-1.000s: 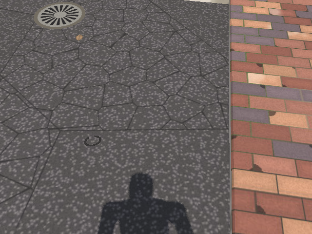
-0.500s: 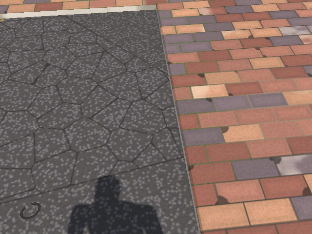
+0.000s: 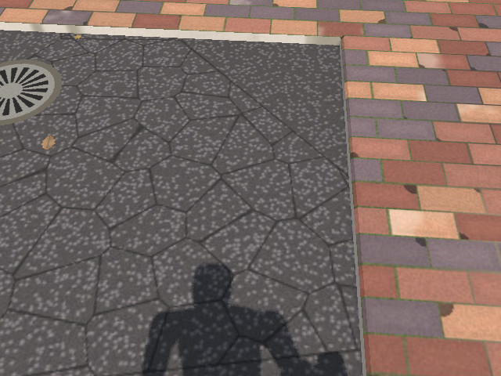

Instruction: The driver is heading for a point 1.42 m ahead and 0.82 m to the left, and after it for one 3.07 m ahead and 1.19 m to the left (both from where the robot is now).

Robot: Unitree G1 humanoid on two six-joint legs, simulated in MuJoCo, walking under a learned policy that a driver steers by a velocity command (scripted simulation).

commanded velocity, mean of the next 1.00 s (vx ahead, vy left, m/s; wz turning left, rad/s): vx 0.50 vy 0.00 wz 0.57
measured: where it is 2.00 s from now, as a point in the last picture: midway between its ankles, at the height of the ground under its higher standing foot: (102, 221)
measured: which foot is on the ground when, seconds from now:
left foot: down 0.00-0.48, up 0.50-1.00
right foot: up 0.00-0.46, down 0.48-1.00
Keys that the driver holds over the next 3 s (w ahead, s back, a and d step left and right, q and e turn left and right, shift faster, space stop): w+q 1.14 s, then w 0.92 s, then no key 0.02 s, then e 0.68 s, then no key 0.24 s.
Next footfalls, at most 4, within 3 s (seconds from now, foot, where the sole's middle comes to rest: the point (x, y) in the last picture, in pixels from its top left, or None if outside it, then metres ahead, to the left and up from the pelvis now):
0.48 right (287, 369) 0.47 -0.06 -0.76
1.02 left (165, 323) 0.59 0.26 -0.76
1.56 right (147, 216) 0.94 0.36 -0.76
2.10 left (44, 205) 0.98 0.70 -0.76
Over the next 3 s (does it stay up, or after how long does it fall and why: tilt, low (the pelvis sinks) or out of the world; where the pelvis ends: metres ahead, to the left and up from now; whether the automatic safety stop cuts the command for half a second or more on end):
stays up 1.03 0.60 0.02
